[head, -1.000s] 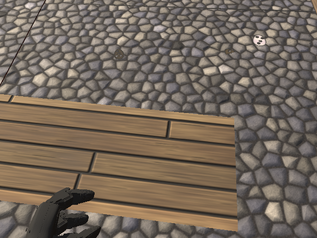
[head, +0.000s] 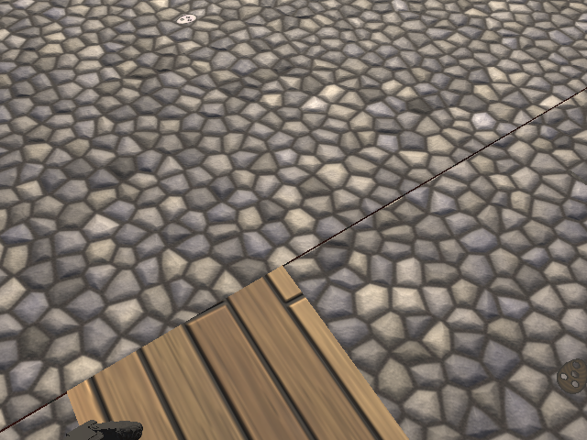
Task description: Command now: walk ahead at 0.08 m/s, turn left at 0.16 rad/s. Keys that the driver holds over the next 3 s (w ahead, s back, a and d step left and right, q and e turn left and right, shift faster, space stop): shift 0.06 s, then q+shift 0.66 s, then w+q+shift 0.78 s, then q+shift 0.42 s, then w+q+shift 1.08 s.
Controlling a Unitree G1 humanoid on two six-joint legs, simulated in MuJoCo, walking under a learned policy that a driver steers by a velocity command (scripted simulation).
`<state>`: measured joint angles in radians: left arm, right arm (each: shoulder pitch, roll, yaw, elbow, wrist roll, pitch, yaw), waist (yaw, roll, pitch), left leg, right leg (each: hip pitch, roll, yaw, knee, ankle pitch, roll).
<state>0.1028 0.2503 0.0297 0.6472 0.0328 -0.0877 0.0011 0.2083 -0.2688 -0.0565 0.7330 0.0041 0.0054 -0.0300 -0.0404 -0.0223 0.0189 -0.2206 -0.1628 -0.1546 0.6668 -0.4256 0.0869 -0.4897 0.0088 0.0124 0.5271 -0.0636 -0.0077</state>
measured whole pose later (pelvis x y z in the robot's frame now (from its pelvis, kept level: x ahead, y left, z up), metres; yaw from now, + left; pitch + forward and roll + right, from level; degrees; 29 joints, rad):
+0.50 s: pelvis +0.02 +0.03 +0.01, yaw +17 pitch +2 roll -3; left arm 0.04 0.29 0.10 0.70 0.01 0.03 0.05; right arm 0.30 -0.27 -0.09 0.70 0.00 0.04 -0.03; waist -0.04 -0.06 0.05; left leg -0.33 -0.02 -0.06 0.59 -0.28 0.05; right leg -0.58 0.00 0.02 1.03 -0.42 0.03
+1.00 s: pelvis +0.10 +0.05 +0.02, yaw +44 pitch +3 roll -1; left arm 0.29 0.30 0.09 0.75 0.03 -0.06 0.01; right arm 0.20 -0.33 -0.08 0.56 -0.04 0.03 0.04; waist 0.04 0.04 -0.05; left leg -0.67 -0.03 -0.10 1.19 -0.27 0.01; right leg -0.15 0.02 -0.02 0.39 -0.30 -0.02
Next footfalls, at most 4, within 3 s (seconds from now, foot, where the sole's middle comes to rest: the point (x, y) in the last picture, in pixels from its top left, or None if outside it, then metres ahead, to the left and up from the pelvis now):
0.38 left None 0.05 0.13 -0.76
0.84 right None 0.16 -0.05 -0.76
1.32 left None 0.19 0.42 -0.76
1.72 right None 0.45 0.83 -0.76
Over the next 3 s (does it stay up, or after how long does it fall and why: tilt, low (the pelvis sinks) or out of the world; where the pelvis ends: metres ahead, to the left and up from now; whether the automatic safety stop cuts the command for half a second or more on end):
stays up -0.11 1.24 -0.01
